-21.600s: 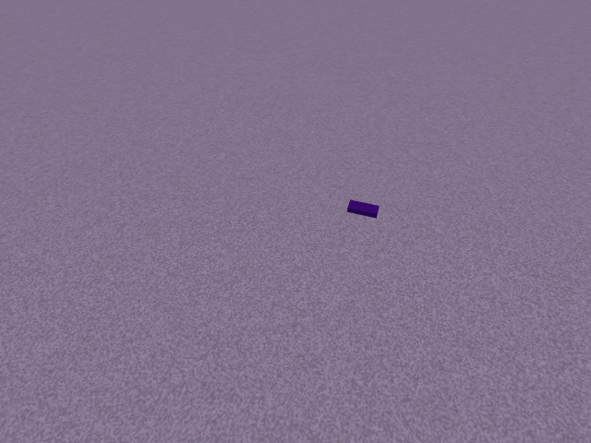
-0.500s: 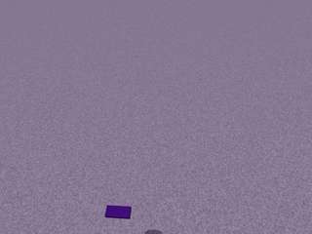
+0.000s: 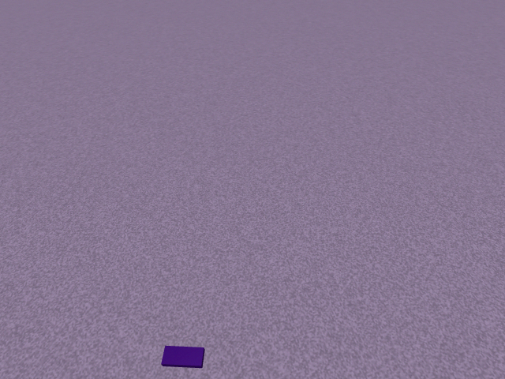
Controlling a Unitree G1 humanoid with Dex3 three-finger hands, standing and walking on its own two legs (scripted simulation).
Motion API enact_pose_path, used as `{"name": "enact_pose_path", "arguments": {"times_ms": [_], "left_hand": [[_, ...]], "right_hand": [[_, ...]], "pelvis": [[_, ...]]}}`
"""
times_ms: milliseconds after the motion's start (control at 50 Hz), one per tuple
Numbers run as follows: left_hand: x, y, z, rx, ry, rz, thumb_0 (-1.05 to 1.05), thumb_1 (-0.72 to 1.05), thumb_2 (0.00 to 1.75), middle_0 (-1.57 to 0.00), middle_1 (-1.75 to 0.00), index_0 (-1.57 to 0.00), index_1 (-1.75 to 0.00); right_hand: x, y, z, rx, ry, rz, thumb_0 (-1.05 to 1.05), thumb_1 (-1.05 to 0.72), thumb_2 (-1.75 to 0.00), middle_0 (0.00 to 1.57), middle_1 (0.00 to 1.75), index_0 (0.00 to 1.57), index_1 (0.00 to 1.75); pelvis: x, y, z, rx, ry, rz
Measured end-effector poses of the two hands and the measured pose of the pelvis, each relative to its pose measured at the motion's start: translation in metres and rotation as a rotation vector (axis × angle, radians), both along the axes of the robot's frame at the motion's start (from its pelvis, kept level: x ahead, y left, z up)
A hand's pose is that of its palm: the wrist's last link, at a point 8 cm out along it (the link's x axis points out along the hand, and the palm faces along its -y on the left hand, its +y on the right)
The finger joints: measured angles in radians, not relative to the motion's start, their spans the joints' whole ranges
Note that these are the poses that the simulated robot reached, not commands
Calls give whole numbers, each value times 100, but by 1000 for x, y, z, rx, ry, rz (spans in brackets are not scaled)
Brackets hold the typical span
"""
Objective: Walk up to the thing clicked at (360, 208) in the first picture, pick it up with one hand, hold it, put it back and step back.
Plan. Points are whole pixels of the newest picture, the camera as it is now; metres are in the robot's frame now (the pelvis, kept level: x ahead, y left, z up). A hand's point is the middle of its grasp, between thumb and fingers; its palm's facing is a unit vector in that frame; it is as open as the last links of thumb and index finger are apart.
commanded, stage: walk up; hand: left
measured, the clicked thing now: (183, 356) +0.40 +0.29 -0.77
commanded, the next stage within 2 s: stand in 0.56 s
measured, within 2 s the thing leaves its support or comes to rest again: neither
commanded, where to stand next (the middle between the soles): +0.05 +0.00 m, yaw +0 degrees
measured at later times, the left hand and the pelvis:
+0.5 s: hand out of the picture +0.07 +0.26 -0.16, palm faces +0.01 -0.95 -0.33, open 7.4 cm; pelvis +0.00 +0.01 +0.00, yaw +0 degrees
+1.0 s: hand out of the picture +0.07 +0.27 -0.15, palm faces +0.00 -0.94 -0.34, open 7.4 cm; pelvis +0.00 +0.01 +0.00, yaw +1 degrees
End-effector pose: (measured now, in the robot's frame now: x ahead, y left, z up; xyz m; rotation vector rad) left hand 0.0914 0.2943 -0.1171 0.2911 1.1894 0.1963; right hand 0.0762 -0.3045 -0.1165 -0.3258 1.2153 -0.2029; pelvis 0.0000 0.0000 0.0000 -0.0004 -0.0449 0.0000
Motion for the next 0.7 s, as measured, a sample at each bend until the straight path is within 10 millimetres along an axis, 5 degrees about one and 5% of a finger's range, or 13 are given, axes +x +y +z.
{"name": "enact_pose_path", "arguments": {"times_ms": [320, 700], "left_hand": [[-27, 11, -4, 0, 64, 27, 0, 91, 90, -20, -30, -20, -30], [-25, 16, -2, 10, 52, 20, 0, 91, 90, -20, -30, -20, -30]], "right_hand": [[-8, 16, -2, 18, 19, -3, 1, -91, -90, 20, 30, 21, 30], [3, 22, -2, 20, 4, 15, 1, -91, -90, 20, 30, 21, 30]], "pelvis": [[-1, 9, 1, -2, 2, -1], [0, 13, 2, -1, 7, 6]]}}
